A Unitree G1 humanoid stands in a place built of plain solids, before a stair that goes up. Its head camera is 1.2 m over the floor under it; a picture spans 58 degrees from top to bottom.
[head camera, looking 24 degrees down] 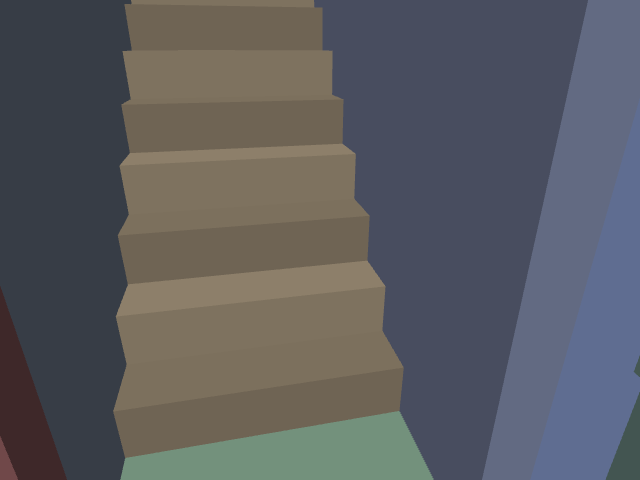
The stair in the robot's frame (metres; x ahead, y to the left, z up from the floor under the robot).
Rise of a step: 0.20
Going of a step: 0.22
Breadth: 0.93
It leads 12 degrees to the left of straight ahead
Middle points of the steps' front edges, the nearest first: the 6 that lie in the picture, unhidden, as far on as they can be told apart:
1.08 0.17 0.20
1.29 0.21 0.40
1.50 0.26 0.59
1.71 0.30 0.79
1.92 0.35 0.99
2.13 0.40 1.19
